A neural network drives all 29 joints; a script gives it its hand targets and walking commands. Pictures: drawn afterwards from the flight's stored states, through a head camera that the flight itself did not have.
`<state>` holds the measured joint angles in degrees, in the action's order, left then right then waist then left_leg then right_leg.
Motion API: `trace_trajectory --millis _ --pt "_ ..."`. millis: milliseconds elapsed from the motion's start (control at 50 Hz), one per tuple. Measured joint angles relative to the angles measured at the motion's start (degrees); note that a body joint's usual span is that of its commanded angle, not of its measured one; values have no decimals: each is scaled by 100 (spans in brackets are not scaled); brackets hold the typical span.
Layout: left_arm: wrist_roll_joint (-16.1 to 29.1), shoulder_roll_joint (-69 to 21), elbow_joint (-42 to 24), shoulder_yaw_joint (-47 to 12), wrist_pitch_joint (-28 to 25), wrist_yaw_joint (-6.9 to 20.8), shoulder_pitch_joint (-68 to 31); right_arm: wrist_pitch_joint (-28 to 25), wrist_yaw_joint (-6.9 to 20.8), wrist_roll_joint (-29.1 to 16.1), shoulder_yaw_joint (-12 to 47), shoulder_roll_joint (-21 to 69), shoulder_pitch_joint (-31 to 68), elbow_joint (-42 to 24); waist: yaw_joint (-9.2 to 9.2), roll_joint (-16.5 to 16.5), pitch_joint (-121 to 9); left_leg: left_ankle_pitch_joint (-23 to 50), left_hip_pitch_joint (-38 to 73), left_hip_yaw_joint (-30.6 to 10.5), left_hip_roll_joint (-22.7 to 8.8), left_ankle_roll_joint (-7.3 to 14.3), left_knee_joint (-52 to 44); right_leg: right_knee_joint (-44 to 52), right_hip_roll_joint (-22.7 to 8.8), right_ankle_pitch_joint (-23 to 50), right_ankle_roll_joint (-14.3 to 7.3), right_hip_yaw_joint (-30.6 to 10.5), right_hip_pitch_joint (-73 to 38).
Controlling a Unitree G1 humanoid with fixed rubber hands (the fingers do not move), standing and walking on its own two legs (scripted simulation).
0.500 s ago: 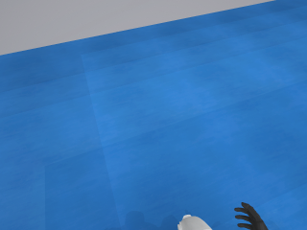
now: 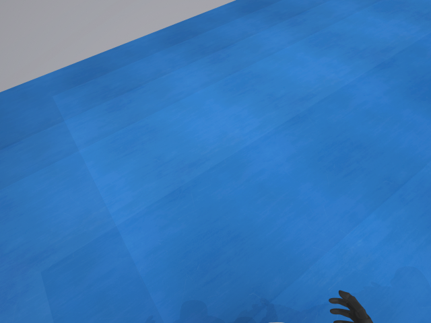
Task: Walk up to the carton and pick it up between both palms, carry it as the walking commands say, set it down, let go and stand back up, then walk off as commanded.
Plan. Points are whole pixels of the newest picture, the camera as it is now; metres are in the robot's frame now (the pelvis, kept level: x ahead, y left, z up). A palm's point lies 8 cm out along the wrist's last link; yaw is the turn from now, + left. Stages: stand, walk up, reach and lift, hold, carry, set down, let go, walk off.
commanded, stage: walk up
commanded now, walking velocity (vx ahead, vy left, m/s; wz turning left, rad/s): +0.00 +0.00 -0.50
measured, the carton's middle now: out of the picture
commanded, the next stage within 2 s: none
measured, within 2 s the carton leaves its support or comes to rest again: neither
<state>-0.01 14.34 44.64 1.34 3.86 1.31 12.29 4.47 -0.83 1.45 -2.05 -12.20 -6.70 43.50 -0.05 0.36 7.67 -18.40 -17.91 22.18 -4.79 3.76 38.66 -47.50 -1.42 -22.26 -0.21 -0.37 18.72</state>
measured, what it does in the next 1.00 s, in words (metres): steps to the left, turning right: left foot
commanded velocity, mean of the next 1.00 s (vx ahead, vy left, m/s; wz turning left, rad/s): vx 0.00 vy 0.00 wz -0.50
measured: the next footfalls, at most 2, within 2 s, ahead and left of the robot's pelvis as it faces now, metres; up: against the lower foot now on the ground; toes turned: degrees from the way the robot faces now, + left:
left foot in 0.52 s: +0.05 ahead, +0.15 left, +0.00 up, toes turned -3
right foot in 1.36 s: +0.04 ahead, -0.04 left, +0.00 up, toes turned -26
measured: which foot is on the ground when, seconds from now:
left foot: down 0.00-0.00, up 0.02-0.50, down 0.52-1.00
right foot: down 0.00-0.52, up 0.54-1.00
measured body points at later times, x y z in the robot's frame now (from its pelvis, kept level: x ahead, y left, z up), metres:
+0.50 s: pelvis +0.01 +0.06 +0.01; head +0.08 +0.03 +0.46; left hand +0.11 +0.30 -0.12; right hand +0.11 -0.21 -0.12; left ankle +0.00 +0.15 -0.70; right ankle -0.02 -0.09 -0.71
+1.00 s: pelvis +0.04 +0.12 +0.01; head +0.11 +0.13 +0.45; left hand +0.20 +0.32 -0.15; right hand +0.05 -0.16 -0.10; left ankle +0.01 +0.15 -0.71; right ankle -0.08 +0.03 -0.62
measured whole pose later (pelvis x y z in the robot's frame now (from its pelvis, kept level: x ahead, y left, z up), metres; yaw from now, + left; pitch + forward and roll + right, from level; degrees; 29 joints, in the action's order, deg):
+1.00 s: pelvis +0.04 +0.12 +0.01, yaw -23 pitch +0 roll -4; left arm 0.0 14.6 44.9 1.5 3.0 0.3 13.7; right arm 3.6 -0.7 1.4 -0.7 -12.5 -7.7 43.5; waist 0.0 1.4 8.1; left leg -25.3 -12.8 18.6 -5.0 6.2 36.8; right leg -69.8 3.0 -23.7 1.9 2.4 25.6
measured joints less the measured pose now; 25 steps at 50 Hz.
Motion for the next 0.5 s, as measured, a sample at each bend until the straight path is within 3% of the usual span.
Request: trace_trajectory --millis 60,120,200,360,500 --pt "0 -61 41 -1 -29 -36 93 63 0 0 -9 -27 103 3 -1 -136 36 -844 -342 -359 24 -220 864 0 96 -603 -205 -81 -24" --pt "0 -145 40 -1 -29 -92 269 79 29 0 -7 -29 152 0 2 -163 32 -918 -617 -812 221 -417 1623 187 110 -361 -246 -228 -15" --pt "0 -187 37 -1 -44 -138 339 79 40 0 -7 -30 172 -1 6 -165 29 -887 -690 -1067 269 -531 1849 611 138 -74 -246 -452 -11" --pt "0 -188 39 -1 -146 -192 339 78 40 0 -7 -31 256 -3 8 -169 27 -834 -660 -1309 277 -561 1733 1176 194 321 -91 -868 50" --pt "0 -137 38 -1 -146 -241 341 -15 40 0 -6 -33 347 -5 14 -176 20 -701 -140 -1317 322 -571 102 1222 359 365 196 -1173 54"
